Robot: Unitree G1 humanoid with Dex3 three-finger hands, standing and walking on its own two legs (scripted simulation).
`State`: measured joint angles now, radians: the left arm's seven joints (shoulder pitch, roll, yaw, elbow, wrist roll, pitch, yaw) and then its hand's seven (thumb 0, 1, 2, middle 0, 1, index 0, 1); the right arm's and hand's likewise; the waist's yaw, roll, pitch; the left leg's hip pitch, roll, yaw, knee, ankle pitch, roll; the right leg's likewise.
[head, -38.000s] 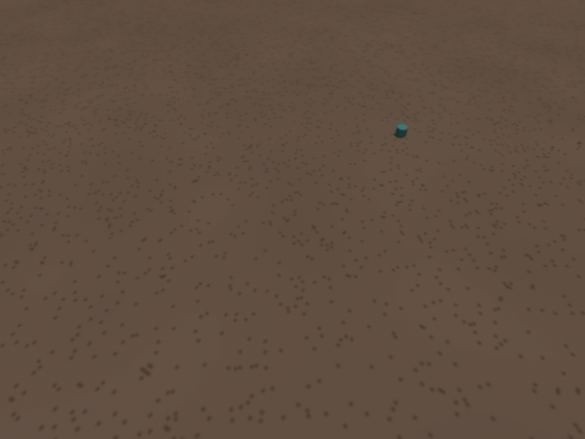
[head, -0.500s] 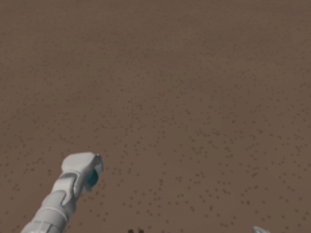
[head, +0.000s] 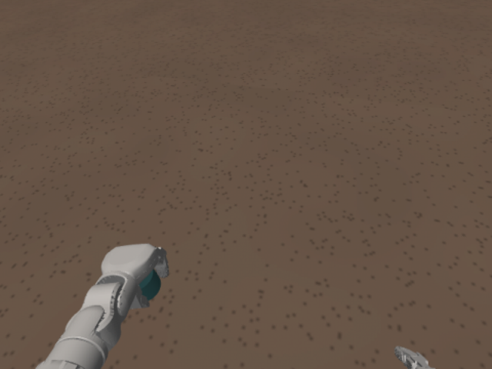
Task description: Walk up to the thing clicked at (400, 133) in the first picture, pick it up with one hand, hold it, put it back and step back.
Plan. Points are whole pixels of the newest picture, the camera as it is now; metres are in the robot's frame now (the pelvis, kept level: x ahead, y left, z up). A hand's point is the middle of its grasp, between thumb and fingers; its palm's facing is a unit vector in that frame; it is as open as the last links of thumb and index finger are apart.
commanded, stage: hold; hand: left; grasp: from above
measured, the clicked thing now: (140, 281) +0.32 +0.23 -0.06
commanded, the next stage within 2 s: crouch in 1.04 s
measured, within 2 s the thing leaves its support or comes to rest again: neither
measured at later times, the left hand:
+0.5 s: hand (138, 285) +0.29 +0.22 -0.03, palm faces -0.43 -0.06 -0.90, open 7.8 cm
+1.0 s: hand (140, 283) +0.30 +0.22 -0.03, palm faces -0.44 -0.06 -0.90, open 7.8 cm
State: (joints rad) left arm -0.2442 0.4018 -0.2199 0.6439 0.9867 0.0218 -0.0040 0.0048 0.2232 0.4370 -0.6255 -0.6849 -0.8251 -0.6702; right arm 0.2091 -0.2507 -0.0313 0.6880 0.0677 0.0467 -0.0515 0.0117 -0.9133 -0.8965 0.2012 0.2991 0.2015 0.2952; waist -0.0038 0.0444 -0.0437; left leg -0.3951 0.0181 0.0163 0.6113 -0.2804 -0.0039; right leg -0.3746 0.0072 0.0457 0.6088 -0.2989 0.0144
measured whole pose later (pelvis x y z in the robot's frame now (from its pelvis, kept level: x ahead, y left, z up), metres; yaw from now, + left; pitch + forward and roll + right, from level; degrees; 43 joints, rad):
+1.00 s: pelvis +0.00 +0.00 +0.01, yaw +0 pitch +2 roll +0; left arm -0.23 0.40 -0.23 0.61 0.99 0.02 -0.02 0.01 0.22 0.46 -0.60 -0.71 -0.81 -0.70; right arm 0.18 -0.25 -0.03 0.69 0.08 0.07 -0.06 0.01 -0.92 -0.90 0.20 0.30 0.20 0.30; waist 0.01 0.05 -0.02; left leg -0.30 0.02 0.02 0.50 -0.23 -0.01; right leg -0.28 0.01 0.05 0.51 -0.26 0.01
